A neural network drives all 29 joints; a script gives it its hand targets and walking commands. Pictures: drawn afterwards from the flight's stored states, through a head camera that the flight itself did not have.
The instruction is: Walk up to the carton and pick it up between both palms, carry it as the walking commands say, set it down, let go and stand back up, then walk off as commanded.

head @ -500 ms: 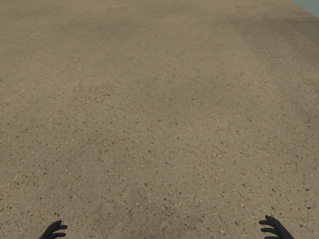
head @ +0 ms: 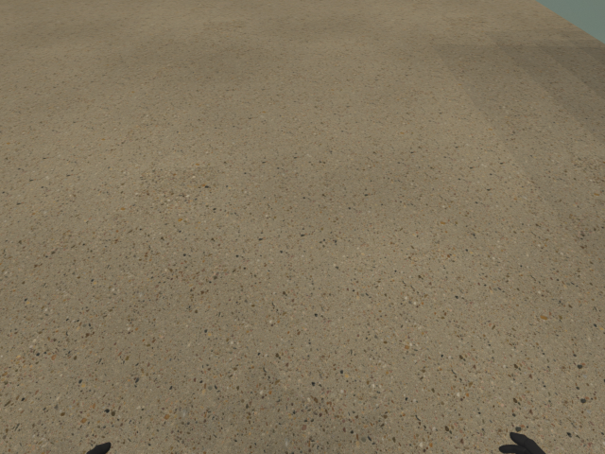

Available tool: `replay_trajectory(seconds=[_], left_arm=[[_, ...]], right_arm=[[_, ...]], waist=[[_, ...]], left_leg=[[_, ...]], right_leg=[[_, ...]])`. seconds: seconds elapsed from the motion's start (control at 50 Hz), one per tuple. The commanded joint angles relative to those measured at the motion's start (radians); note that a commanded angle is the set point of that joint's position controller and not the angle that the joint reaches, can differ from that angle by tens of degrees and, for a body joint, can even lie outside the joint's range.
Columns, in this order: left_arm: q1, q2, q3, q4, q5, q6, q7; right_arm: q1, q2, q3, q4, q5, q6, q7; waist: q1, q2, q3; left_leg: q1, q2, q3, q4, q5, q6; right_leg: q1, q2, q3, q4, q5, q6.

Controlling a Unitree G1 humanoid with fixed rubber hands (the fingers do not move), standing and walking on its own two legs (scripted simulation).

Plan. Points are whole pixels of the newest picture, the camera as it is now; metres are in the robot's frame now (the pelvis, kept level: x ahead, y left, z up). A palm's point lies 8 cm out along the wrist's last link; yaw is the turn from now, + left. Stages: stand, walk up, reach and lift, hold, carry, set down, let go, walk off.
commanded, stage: stand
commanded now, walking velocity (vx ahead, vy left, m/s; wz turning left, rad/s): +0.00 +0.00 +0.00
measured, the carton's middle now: out of the picture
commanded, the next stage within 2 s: walk up in 1.16 s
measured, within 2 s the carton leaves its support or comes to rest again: neither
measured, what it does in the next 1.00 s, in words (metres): stands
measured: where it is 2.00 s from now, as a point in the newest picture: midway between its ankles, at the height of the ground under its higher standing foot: outside the picture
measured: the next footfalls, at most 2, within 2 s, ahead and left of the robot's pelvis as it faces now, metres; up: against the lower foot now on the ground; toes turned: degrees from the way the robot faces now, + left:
left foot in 1.64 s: +0.08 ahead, +0.24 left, +0.00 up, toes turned +22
right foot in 1.82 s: +0.14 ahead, +0.02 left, +0.00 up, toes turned +27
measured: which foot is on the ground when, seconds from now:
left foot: down 0.00-1.00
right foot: down 0.00-1.00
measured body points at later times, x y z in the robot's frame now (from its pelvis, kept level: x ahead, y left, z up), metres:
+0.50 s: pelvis +0.00 +0.00 +0.00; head +0.01 +0.00 +0.45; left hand +0.11 +0.32 -0.11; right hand +0.11 -0.32 -0.11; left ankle +0.01 +0.12 -0.74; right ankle +0.01 -0.12 -0.74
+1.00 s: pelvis +0.01 +0.00 +0.00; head +0.02 +0.00 +0.45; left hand +0.12 +0.32 -0.11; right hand +0.12 -0.32 -0.11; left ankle +0.01 +0.12 -0.74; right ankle +0.01 -0.12 -0.74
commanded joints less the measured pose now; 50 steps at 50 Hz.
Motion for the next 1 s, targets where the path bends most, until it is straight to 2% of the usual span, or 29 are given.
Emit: replay_trajectory(seconds=[0.0, 0.34, 0.98], left_arm=[[-0.047, 0.170, 0.032, -0.031, 0.000, -0.009, 0.004], [-0.047, 0.177, 0.030, 0.012, -0.001, -0.003, 0.007], [-0.044, 0.180, 0.033, 0.019, -0.003, 0.003, 0.010]], right_arm=[[-0.046, -0.170, -0.032, -0.031, 0.001, -0.010, -0.005], [-0.044, -0.176, -0.031, 0.010, 0.002, -0.004, -0.008], [-0.042, -0.180, -0.036, 0.019, 0.002, 0.003, -0.011]], waist=[[0.000, 0.002, -0.056], [0.000, 0.001, -0.053], [0.000, 0.001, -0.060]], left_leg=[[0.010, 0.107, -0.097, -0.086, 0.090, 0.037], [0.025, 0.113, -0.099, -0.113, 0.098, 0.032], [0.054, 0.120, -0.092, -0.121, 0.159, 0.030]], right_leg=[[0.007, -0.108, 0.098, -0.089, 0.091, -0.039], [0.022, -0.115, 0.098, -0.118, 0.098, -0.035], [0.048, -0.120, 0.094, -0.125, 0.157, -0.031]])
